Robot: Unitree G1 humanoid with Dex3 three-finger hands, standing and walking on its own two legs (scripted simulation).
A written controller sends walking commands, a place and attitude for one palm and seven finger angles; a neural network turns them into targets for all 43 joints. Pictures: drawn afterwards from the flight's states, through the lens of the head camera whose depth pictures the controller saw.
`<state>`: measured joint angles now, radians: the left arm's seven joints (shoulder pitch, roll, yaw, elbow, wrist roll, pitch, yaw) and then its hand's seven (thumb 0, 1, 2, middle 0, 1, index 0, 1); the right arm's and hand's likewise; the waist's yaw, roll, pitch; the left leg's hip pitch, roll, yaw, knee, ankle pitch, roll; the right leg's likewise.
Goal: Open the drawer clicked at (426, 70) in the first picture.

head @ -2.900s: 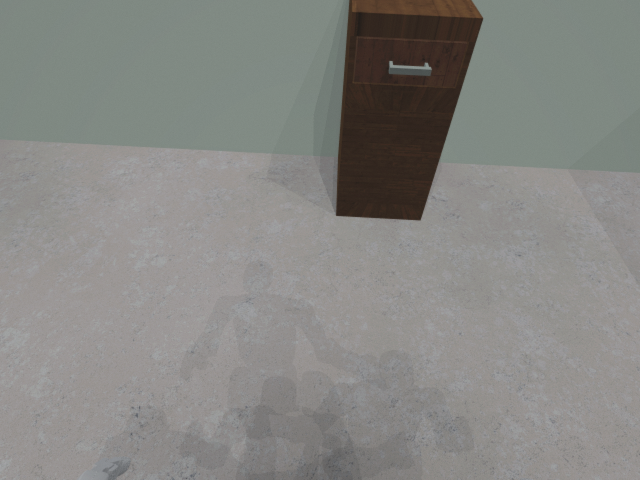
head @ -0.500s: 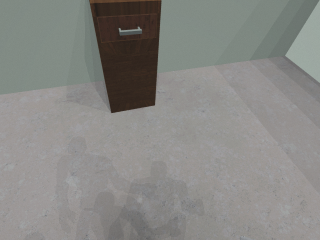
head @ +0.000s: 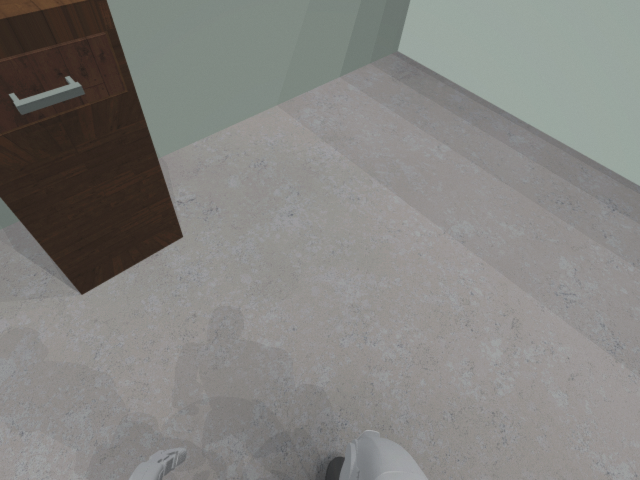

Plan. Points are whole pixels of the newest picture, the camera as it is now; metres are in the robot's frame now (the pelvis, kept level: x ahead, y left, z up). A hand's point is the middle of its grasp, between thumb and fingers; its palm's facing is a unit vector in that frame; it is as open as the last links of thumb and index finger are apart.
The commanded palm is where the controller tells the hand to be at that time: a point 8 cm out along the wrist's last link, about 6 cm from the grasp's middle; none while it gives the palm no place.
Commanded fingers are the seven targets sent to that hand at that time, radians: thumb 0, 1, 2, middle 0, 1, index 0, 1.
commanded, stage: walk to a spot facing it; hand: left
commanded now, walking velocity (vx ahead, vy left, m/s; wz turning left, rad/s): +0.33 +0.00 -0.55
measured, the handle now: (46, 93) +0.84 +0.60 -0.06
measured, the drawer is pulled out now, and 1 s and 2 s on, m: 0.00 0.00 0.00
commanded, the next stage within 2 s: none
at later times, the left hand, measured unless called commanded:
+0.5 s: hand (174, 393) +0.26 +0.21 -0.16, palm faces -0.13 -0.96 -0.23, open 7.3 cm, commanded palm none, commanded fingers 0.00 0.90 0.90 -0.20 -0.30 -0.20 -0.30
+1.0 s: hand (247, 234) +0.56 +0.14 -0.15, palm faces -0.50 -0.84 -0.21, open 7.4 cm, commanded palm none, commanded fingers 0.00 0.90 0.90 -0.20 -0.30 -0.20 -0.30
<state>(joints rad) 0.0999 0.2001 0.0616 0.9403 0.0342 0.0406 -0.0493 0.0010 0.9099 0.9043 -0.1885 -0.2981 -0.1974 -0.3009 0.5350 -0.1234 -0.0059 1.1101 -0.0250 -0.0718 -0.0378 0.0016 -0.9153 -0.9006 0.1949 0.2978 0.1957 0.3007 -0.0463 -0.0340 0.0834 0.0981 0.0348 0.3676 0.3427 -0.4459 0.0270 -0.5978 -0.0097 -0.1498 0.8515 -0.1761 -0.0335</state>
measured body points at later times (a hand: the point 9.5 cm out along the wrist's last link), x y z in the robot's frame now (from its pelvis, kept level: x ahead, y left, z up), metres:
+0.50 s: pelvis +0.23 +0.02 +0.01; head +0.26 +0.01 +0.45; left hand +0.26 +0.27 -0.14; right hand +0.31 -0.24 -0.13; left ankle +0.37 +0.15 -0.69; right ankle +0.12 -0.05 -0.73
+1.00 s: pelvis +0.36 +0.03 +0.00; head +0.40 +0.01 +0.45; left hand +0.59 +0.19 -0.14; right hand +0.25 -0.20 -0.14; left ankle +0.39 +0.13 -0.73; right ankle +0.34 -0.11 -0.69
